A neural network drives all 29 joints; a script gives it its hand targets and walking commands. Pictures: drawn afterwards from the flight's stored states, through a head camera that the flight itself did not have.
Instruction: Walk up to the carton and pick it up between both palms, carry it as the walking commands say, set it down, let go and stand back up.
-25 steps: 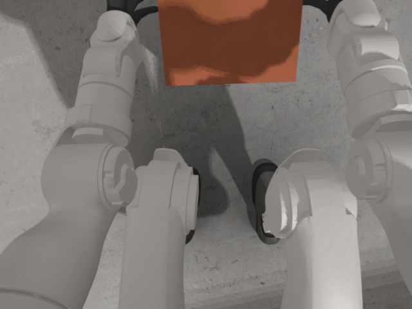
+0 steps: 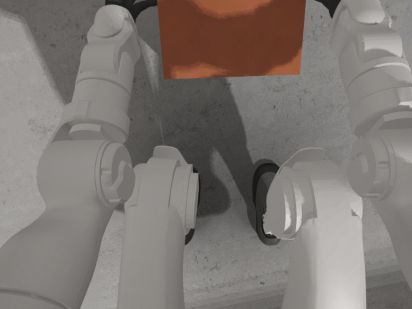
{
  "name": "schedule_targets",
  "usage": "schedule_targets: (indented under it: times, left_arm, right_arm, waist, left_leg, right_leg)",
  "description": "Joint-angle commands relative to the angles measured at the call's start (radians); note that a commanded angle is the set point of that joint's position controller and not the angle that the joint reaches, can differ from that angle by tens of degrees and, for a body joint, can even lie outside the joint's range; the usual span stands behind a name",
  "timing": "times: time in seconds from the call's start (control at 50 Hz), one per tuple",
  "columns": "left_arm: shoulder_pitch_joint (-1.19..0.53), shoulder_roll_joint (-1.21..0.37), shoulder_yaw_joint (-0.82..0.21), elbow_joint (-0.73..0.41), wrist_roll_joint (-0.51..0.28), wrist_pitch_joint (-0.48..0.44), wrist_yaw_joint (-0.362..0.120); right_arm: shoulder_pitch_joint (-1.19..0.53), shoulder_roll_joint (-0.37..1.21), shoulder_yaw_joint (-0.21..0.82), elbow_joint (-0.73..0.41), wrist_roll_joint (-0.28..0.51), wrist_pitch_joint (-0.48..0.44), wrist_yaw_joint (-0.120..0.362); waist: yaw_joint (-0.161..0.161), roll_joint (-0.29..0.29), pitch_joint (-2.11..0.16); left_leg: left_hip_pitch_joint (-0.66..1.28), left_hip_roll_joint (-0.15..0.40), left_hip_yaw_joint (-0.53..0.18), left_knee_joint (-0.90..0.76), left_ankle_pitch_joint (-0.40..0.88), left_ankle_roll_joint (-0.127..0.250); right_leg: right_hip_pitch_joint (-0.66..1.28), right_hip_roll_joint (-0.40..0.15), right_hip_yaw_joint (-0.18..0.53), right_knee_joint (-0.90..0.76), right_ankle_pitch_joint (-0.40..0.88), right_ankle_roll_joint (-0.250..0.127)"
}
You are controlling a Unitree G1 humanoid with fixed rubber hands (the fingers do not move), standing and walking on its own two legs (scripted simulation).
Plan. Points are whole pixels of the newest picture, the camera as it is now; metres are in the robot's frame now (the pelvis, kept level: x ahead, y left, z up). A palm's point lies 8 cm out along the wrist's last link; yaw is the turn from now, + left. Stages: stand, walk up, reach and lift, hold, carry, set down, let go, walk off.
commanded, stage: set down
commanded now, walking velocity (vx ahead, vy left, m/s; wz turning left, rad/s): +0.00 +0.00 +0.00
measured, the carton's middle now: (229, 13) +0.54 +0.00 -0.26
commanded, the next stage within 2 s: none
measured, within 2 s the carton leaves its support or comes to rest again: neither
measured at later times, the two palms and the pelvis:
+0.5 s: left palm (103, 24) +0.51 +0.18 -0.17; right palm (373, 4) +0.52 -0.20 -0.17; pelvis -0.02 +0.00 +0.00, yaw +0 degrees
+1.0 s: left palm (78, 3) +0.52 +0.20 -0.12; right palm out of the picture +0.53 -0.21 -0.13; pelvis -0.03 +0.00 +0.02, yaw +0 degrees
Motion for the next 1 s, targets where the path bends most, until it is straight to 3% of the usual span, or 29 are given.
schedule_targets:
  times: [0.0, 0.02, 0.1, 0.16, 0.18, 0.2, 0.22, 0.24, 0.26, 0.3, 0.36, 0.38, 0.44, 0.46, 0.48, 0.5, 0.52, 0.56, 0.58, 0.6, 0.62, 0.66, 0.76, 0.8, 0.82, 0.88, 0.9, 0.96, 0.98]
  left_arm:
    - [-0.234, -0.494, -0.149, -0.071, -0.016, -0.04, -0.123]
    - [-0.209, -0.426, -0.147, -0.048, -0.032, -0.044, -0.105]
    - [-0.137, -0.032, -0.102, -0.031, -0.067, -0.088, 0.018]
    - [-0.14, 0.063, -0.122, 0.006, -0.126, -0.1, 0.058]
    - [-0.149, 0.096, -0.118, 0.007, -0.13, -0.103, 0.066]
    - [-0.163, 0.113, -0.124, -0.015, -0.146, -0.108, 0.073]
    - [-0.191, 0.127, -0.129, -0.065, -0.163, -0.117, 0.08]
    - [-0.209, 0.163, -0.109, -0.079, -0.165, -0.121, 0.084]
    - [-0.219, 0.172, -0.123, -0.058, -0.17, -0.123, 0.088]
    - [-0.221, 0.182, -0.127, -0.019, -0.175, -0.108, 0.081]
    - [-0.261, 0.193, -0.16, -0.007, -0.223, -0.098, 0.071]
    - [-0.244, 0.22, -0.147, 0.022, -0.208, -0.096, 0.067]
    - [-0.257, 0.256, -0.136, 0.065, -0.208, -0.087, 0.07]
    - [-0.242, 0.239, -0.148, 0.086, -0.214, -0.083, 0.069]
    - [-0.242, 0.216, -0.162, 0.057, -0.221, -0.091, 0.06]
    - [-0.257, 0.24, -0.157, 0.077, -0.218, -0.09, 0.056]
    - [-0.281, 0.223, -0.176, 0.043, -0.238, -0.096, 0.056]
    - [-0.273, 0.261, -0.16, 0.042, -0.238, -0.1, 0.063]
    - [-0.263, 0.262, -0.155, 0.057, -0.232, -0.092, 0.065]
    - [-0.271, 0.272, -0.16, 0.031, -0.244, -0.097, 0.065]
    - [-0.272, 0.283, -0.154, 0.008, -0.236, -0.097, 0.069]
    - [-0.282, 0.298, -0.159, -0.037, -0.246, -0.098, 0.074]
    - [-0.257, 0.297, -0.176, -0.141, -0.276, -0.078, 0.081]
    - [-0.247, 0.313, -0.184, -0.162, -0.29, -0.06, 0.087]
    - [-0.257, 0.321, -0.174, -0.233, -0.283, -0.055, 0.088]
    - [-0.254, 0.329, -0.156, -0.302, -0.271, -0.019, 0.096]
    - [-0.224, 0.318, -0.149, -0.229, -0.256, -0.001, 0.095]
    - [-0.235, 0.337, -0.126, -0.292, -0.251, 0.029, 0.099]
    - [-0.235, 0.354, -0.1, -0.29, -0.232, 0.028, 0.101]
  right_arm:
    - [-0.247, 0.509, 0.147, -0.071, 0.018, -0.036, 0.122]
    - [-0.256, 0.397, 0.119, -0.062, 0.002, -0.044, 0.1]
    - [-0.175, 0.003, 0.091, -0.029, 0.05, -0.086, -0.02]
    - [-0.218, -0.089, 0.11, -0.012, 0.09, -0.092, -0.061]
    - [-0.226, -0.109, 0.099, -0.012, 0.091, -0.09, -0.068]
    - [-0.24, -0.132, 0.091, -0.027, 0.091, -0.096, -0.071]
    - [-0.247, -0.142, 0.092, -0.057, 0.107, -0.101, -0.073]
    - [-0.275, -0.135, 0.103, -0.061, 0.121, -0.101, -0.076]
    - [-0.28, -0.167, 0.095, -0.052, 0.125, -0.103, -0.079]
    - [-0.297, -0.184, 0.096, -0.02, 0.131, -0.088, -0.075]
    - [-0.317, -0.207, 0.107, -0.016, 0.136, -0.078, -0.066]
    - [-0.302, -0.198, 0.106, 0.008, 0.137, -0.07, -0.06]
    - [-0.3, -0.222, 0.112, 0.082, 0.145, -0.06, -0.053]
    - [-0.319, -0.227, 0.117, 0.066, 0.155, -0.064, -0.051]
    - [-0.306, -0.207, 0.13, 0.045, 0.17, -0.072, -0.048]
    - [-0.341, -0.207, 0.138, 0.034, 0.178, -0.069, -0.042]
    - [-0.33, -0.22, 0.144, 0.044, 0.189, -0.077, -0.042]
    - [-0.341, -0.243, 0.135, 0.019, 0.187, -0.081, -0.051]
    - [-0.33, -0.259, 0.135, 0.032, 0.191, -0.08, -0.052]
    - [-0.329, -0.273, 0.134, 0.009, 0.191, -0.083, -0.054]
    - [-0.304, -0.274, 0.139, 0.023, 0.193, -0.083, -0.057]
    - [-0.328, -0.313, 0.124, -0.034, 0.194, -0.09, -0.065]
    - [-0.323, -0.33, 0.14, -0.161, 0.216, -0.061, -0.068]
    - [-0.296, -0.329, 0.133, -0.188, 0.222, -0.042, -0.072]
    - [-0.321, -0.314, 0.132, -0.269, 0.24, -0.036, -0.069]
    - [-0.292, -0.357, 0.108, -0.296, 0.22, 0.0, -0.07]
    - [-0.269, -0.331, 0.121, -0.216, 0.222, 0.017, -0.068]
    - [-0.299, -0.333, 0.105, -0.311, 0.212, 0.041, -0.067]
    - [-0.308, -0.328, 0.104, -0.296, 0.208, 0.05, -0.067]
  waist:
    - [0.008, 0.0, -0.884]
    - [-0.041, -0.001, -0.897]
    - [-0.015, 0.021, -0.942]
    - [-0.022, -0.024, -1.011]
    - [-0.003, -0.009, -1.017]
    - [-0.019, -0.023, -1.04]
    - [-0.021, -0.022, -1.072]
    - [0.01, -0.046, -1.078]
    - [-0.015, -0.031, -1.105]
    - [0.013, 0.001, -1.037]
    - [-0.023, -0.012, -1.001]
    - [0.003, -0.011, -0.965]
    - [0.012, -0.026, -0.915]
    - [0.022, -0.023, -0.914]
    - [-0.002, -0.027, -0.9]
    - [0.025, -0.013, -0.929]
    - [0.007, -0.025, -0.957]
    - [0.026, -0.021, -1.007]
    - [0.016, -0.012, -1.017]
    - [0.0, -0.027, -1.042]
    - [0.019, -0.032, -1.069]
    - [-0.009, -0.042, -1.171]
    - [0.01, -0.004, -1.407]
    - [-0.018, -0.02, -1.47]
    - [0.002, -0.027, -1.534]
    - [0.009, -0.029, -1.607]
    - [0.012, -0.029, -1.525]
    - [0.015, -0.056, -1.579]
    - [0.049, -0.07, -1.56]
  left_leg:
    - [0.407, -0.033, -0.001, -0.179, 0.461, -0.005]
    - [0.408, -0.025, -0.012, -0.173, 0.456, -0.009]
    - [0.447, -0.004, -0.003, -0.189, 0.453, -0.029]
    - [0.441, 0.003, -0.012, -0.187, 0.451, -0.024]
    - [0.441, 0.011, -0.004, -0.174, 0.468, -0.024]
    - [0.432, 0.007, -0.013, -0.185, 0.466, -0.023]
    - [0.432, 0.013, -0.017, -0.184, 0.481, -0.024]
    - [0.414, 0.01, -0.017, -0.188, 0.489, -0.016]
    - [0.423, 0.024, -0.015, -0.186, 0.492, -0.025]
    - [0.383, 0.031, -0.003, -0.194, 0.423, -0.021]
    - [0.375, 0.048, -0.01, -0.204, 0.351, -0.021]
    - [0.353, 0.051, -0.013, -0.208, 0.326, -0.015]
    - [0.36, 0.058, -0.008, -0.215, 0.297, -0.019]
    - [0.356, 0.059, -0.018, -0.218, 0.301, -0.016]
    - [0.335, 0.061, -0.012, -0.216, 0.311, -0.015]
    - [0.361, 0.064, -0.018, -0.22, 0.32, -0.01]
    - [0.358, 0.063, -0.012, -0.207, 0.337, -0.014]
    - [0.397, 0.058, -0.02, -0.203, 0.374, -0.012]
    - [0.405, 0.063, -0.02, -0.202, 0.397, -0.01]
    - [0.419, 0.058, -0.027, -0.197, 0.412, -0.006]
    - [0.42, 0.058, -0.017, -0.196, 0.422, -0.014]
    - [0.458, 0.054, -0.027, -0.191, 0.469, -0.011]
    - [0.611, 0.054, -0.01, -0.193, 0.496, -0.005]
    - [0.655, 0.045, -0.007, -0.218, 0.483, -0.003]
    - [0.681, 0.04, 0.006, -0.222, 0.508, 0.003]
    - [0.713, 0.035, 0.021, -0.263, 0.465, 0.0]
    - [0.653, 0.034, 0.022, -0.289, 0.402, 0.007]
    - [0.675, 0.031, 0.031, -0.323, 0.392, 0.012]
    - [0.659, 0.031, 0.035, -0.332, 0.376, 0.013]
  right_leg:
    - [0.446, 0.05, 0.047, -0.194, 0.436, 0.023]
    - [0.462, 0.04, 0.042, -0.186, 0.438, 0.027]
    - [0.495, 0.022, 0.046, -0.211, 0.438, 0.035]
    - [0.54, 0.011, 0.055, -0.208, 0.451, 0.045]
    - [0.537, 0.006, 0.073, -0.213, 0.458, 0.046]
    - [0.542, 0.004, 0.062, -0.215, 0.469, 0.048]
    - [0.557, -0.002, 0.062, -0.2, 0.492, 0.048]
    - [0.554, -0.008, 0.07, -0.197, 0.497, 0.046]
    - [0.568, -0.011, 0.072, -0.202, 0.507, 0.045]
    - [0.533, -0.019, 0.084, -0.217, 0.431, 0.033]
    - [0.484, -0.032, 0.072, -0.228, 0.348, 0.032]
    - [0.457, -0.038, 0.073, -0.227, 0.327, 0.027]
    - [0.462, -0.047, 0.085, -0.233, 0.276, 0.027]
    - [0.438, -0.05, 0.08, -0.228, 0.272, 0.031]
    - [0.43, -0.042, 0.079, -0.239, 0.289, 0.03]
    - [0.456, -0.046, 0.088, -0.226, 0.298, 0.028]
    - [0.489, -0.05, 0.091, -0.226, 0.322, 0.026]
    - [0.497, -0.047, 0.089, -0.215, 0.341, 0.031]
    - [0.519, -0.049, 0.091, -0.205, 0.373, 0.032]
    - [0.538, -0.042, 0.084, -0.201, 0.395, 0.037]
    - [0.572, -0.046, 0.097, -0.201, 0.406, 0.034]
    - [0.61, -0.043, 0.082, -0.185, 0.46, 0.038]
    - [0.675, -0.039, 0.065, -0.195, 0.47, 0.018]
    - [0.736, -0.029, 0.036, -0.208, 0.475, 0.019]
    - [0.786, -0.022, 0.045, -0.221, 0.501, 0.014]
    - [0.841, -0.024, 0.038, -0.249, 0.47, 0.013]
    - [0.814, -0.024, 0.036, -0.264, 0.422, 0.012]
    - [0.839, -0.025, 0.026, -0.311, 0.399, 0.017]
    - [0.841, -0.027, 0.032, -0.322, 0.386, 0.018]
